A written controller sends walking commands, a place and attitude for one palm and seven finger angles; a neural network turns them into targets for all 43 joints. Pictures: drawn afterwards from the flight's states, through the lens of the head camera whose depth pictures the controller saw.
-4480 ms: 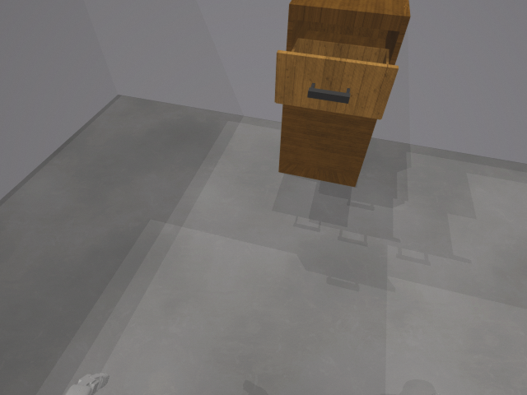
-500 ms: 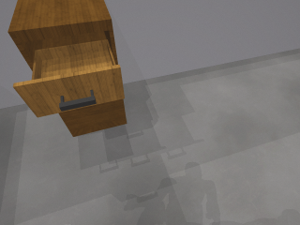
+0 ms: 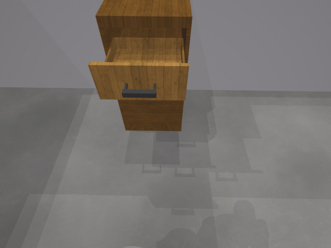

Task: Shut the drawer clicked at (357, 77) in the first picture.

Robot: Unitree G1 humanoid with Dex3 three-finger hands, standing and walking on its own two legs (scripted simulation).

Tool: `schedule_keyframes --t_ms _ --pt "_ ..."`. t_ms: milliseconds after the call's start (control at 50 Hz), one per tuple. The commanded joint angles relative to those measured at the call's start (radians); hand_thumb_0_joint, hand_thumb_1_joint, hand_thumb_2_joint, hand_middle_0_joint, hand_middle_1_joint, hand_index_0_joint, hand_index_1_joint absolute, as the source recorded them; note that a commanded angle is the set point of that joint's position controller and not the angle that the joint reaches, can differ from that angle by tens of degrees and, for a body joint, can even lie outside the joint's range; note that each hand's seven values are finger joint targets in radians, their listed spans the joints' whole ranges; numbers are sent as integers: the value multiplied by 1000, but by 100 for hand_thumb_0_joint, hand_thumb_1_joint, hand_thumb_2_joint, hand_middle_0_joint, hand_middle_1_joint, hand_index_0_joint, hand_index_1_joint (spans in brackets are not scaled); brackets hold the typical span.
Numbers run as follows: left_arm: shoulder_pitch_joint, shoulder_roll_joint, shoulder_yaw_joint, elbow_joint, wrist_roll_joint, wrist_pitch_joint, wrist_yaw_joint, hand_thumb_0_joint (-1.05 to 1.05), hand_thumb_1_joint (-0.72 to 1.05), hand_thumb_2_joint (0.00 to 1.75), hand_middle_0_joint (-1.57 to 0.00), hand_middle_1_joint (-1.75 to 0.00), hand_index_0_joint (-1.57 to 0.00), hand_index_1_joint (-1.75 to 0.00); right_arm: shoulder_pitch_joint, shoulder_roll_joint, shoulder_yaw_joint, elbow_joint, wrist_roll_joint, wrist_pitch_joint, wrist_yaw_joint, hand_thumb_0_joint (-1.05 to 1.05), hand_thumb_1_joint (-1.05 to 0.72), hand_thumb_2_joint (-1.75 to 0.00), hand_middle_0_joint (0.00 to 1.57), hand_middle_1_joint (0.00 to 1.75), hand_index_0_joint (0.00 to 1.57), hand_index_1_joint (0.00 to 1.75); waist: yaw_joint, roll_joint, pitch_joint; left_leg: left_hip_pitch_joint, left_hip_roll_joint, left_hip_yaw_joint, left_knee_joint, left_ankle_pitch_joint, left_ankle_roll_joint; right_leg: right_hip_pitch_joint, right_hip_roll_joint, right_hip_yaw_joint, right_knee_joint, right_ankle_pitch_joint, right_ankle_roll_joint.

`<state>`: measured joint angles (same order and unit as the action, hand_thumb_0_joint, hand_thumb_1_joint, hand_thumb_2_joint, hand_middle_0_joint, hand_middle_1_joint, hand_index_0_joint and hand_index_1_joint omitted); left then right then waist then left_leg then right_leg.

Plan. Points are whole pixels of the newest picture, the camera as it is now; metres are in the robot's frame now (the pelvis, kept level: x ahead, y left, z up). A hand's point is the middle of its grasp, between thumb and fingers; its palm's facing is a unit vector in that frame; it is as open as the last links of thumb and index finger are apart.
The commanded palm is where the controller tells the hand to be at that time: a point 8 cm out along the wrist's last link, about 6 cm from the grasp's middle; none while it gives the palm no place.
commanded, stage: take the last steps up to it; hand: left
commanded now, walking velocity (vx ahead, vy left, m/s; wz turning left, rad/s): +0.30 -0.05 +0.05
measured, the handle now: (139, 89) +0.67 +0.18 -0.07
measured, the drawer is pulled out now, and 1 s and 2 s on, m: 0.28 0.28 0.28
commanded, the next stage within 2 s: come to a stop and stand still in 1.22 s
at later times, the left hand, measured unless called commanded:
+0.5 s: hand out of the picture +0.13 +0.20 -0.18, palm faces +0.00 -0.99 -0.15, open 7.4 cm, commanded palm none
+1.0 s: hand (141, 204) +0.26 +0.11 -0.16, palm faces +0.10 -0.97 -0.22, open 7.2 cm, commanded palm none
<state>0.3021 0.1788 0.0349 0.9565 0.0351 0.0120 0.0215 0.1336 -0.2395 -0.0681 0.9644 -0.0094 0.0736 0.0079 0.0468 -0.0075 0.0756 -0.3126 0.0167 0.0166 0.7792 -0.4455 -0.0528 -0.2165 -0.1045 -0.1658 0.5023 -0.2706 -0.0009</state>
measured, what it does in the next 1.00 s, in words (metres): walks ahead: left foot, then right foot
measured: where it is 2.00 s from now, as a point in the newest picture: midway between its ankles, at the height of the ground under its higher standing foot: (183, 231)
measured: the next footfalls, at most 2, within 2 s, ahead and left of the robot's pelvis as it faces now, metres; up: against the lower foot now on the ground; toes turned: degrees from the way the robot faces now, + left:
left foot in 0.06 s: +0.00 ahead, +0.12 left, +0.00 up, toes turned +3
right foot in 0.66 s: +0.29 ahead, -0.14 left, +0.00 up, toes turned -7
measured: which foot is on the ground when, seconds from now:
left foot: up 0.00-0.04, down 0.06-0.66, up 0.68-1.00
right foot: down 0.00-0.06, up 0.08-0.64, down 0.66-1.00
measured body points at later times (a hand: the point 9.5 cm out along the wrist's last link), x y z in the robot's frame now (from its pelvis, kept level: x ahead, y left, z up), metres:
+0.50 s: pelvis +0.08 +0.02 +0.00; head +0.10 +0.04 +0.45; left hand +0.13 +0.25 -0.17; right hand -0.02 -0.20 -0.14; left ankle -0.04 +0.12 -0.74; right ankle +0.17 -0.11 -0.67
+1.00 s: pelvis +0.24 -0.08 +0.00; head +0.23 -0.09 +0.45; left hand +0.25 +0.16 -0.15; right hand +0.31 -0.31 -0.15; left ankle +0.29 +0.07 -0.67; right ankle +0.25 -0.14 -0.74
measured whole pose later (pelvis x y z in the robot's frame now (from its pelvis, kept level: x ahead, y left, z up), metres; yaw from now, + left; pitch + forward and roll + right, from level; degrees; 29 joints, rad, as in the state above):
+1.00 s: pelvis +0.24 -0.08 +0.00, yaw +2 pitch -1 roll -1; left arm 0.30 0.16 0.04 1.08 0.02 -0.06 0.02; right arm 0.22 -0.18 -0.07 1.03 -0.03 0.00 0.00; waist 0.00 0.04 0.00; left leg -0.55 0.12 0.05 1.02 -0.22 -0.02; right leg -0.14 0.05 -0.18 0.35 -0.20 -0.10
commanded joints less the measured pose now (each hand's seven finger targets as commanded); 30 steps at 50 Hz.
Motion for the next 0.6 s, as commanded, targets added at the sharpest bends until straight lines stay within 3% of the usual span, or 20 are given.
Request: schedule_keyframes --t_ms 0,20,40,60,80,100,140,200,260,300,400,440,500,540,580 --pt "36 194 49 -8 -12 -18 4 0 90 90 -20 -30 -20 -30 89 -30 11 -36 -5 -64 -6 0 -90 -90 20 30 20 30 -44 -185 -134 209 -32 71 -358 151 37 27 -151 175 -90 119 -71" --pt "30 152 39 -12 -20 -15 -2 0 90 90 -20 -30 -20 -30 149 -83 1 -15 -8 -80 -11 0 -90 -90 20 30 20 30 -72 -35 -154 356 59 -32 -445 153 67 -107 -98 117 26 -64 -27" --pt "26 84 25 -35 -21 -13 -13 0 90 90 -20 -30 -20 -30 215 -190 -22 -2 -18 -85 -15 0 -90 -90 20 30 20 30 -107 271 -149 448 311 -369 -517 101 157 -345 25 16 257 -269 30" --pt "-51 99 18 -57 -6 -15 -11 0 90 90 -20 -30 -20 -30 256 -218 -25 9 -21 -74 -18 0 -90 -90 20 30 20 30 -137 253 -76 394 391 -469 -565 117 240 -447 44 76 405 -337 23" --pt "-74 106 24 -62 -3 -20 -16 0 90 90 -20 -30 -20 -30 238 -199 -16 5 -25 -73 -21 0 -90 -90 20 30 20 30 -126 163 -19 329 399 -428 -570 104 274 -468 12 116 487 -285 8" --pt "-63 111 28 -32 3 -15 -15 0 90 90 -20 -30 -20 -30 228 -150 -5 16 -24 -86 -32 0 -90 -90 20 30 20 30 -112 237 -13 304 343 -387 -589 120 239 -468 15 150 537 -234 12" --pt "-37 114 30 21 -3 -17 -31 0 90 90 -20 -30 -20 -30 188 -82 19 16 -15 -102 -40 0 -90 -90 20 30 20 30 -79 176 65 252 264 -255 -593 296 183 -440 10 167 588 -80 15" --pt "17 97 29 63 -10 -15 -34 0 90 90 -20 -30 -20 -30 234 -55 21 33 -5 -125 -46 0 -90 -90 20 30 20 30 -55 125 46 289 215 -127 -569 595 146 -426 34 152 631 15 29" --pt "7 80 28 71 -8 -7 -32 0 90 90 -20 -30 -20 -30 301 -50 24 59 -5 -133 -53 0 -90 -90 20 30 20 30 -57 135 41 318 213 -101 -549 685 132 -468 43 159 667 52 33" --pt "-19 82 29 65 -10 -5 -33 0 90 90 -20 -30 -20 -30 324 -41 26 69 -4 -137 -56 0 -90 -90 20 30 20 30 -58 134 50 340 224 -102 -555 690 146 -512 39 161 664 69 31" --pt "-165 70 23 19 -13 -5 -46 0 90 90 -20 -30 -20 -30 405 -36 28 110 -14 -145 -65 0 -90 -90 20 30 20 30 -90 105 116 379 288 -146 -572 666 217 -601 2 153 566 71 25" --pt "-226 56 18 -1 -14 -7 -52 0 90 90 -20 -30 -20 -30 427 -42 26 126 -18 -147 -67 0 -90 -90 20 30 20 30 -104 113 125 400 291 -133 -567 669 219 -595 -8 140 477 70 16" --pt "-303 46 12 -26 -21 -18 -57 0 90 90 -20 -30 -20 -30 447 -46 23 145 -26 -145 -64 0 -90 -90 20 30 20 30 -126 137 116 397 287 -110 -544 689 210 -507 5 107 319 38 -6" --pt "-291 41 14 -26 -25 -26 -56 0 90 90 -20 -30 -20 -30 425 -58 19 151 -27 -141 -60 0 -90 -90 20 30 20 30 -108 152 103 327 281 -74 -516 745 198 -353 29 86 215 24 -30" --pt "-160 59 25 12 -24 -40 -50 0 90 90 -20 -30 -20 -30 403 -75 13 156 -22 -138 -57 0 -90 -90 20 30 20 30 -47 130 23 294 259 -27 -381 917 180 -127 86 44 114 32 -54"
